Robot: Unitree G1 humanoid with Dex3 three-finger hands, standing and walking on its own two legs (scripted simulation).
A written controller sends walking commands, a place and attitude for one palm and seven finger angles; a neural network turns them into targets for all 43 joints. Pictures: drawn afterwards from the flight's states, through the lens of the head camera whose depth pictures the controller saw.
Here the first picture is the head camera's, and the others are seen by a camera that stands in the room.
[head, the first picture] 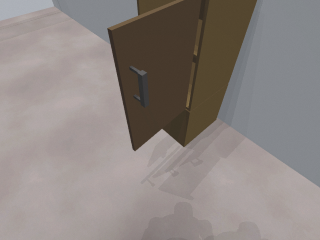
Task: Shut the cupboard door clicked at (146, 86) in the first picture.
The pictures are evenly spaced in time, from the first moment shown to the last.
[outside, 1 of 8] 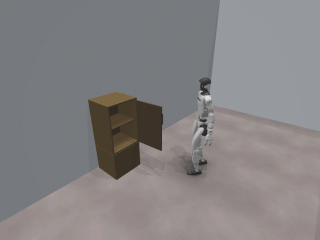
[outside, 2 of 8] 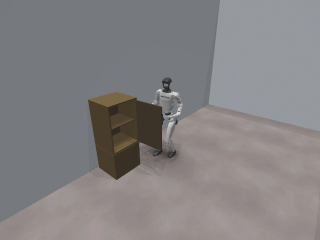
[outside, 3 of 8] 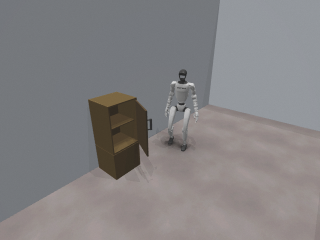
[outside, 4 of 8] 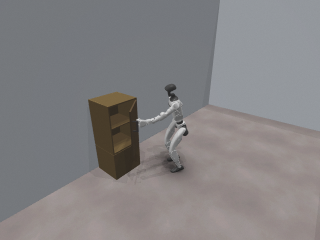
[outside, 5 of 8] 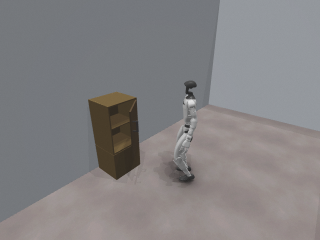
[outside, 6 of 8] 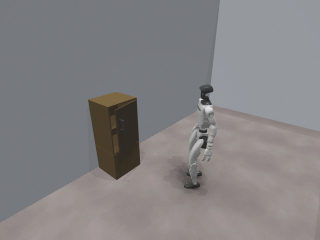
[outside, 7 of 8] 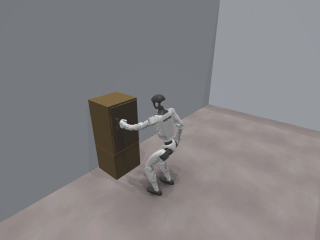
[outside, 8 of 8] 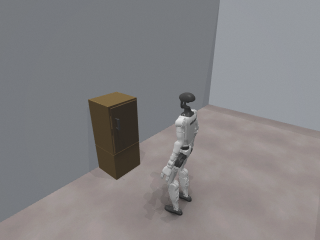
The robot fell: no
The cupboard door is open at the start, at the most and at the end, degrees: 94 94 1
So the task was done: yes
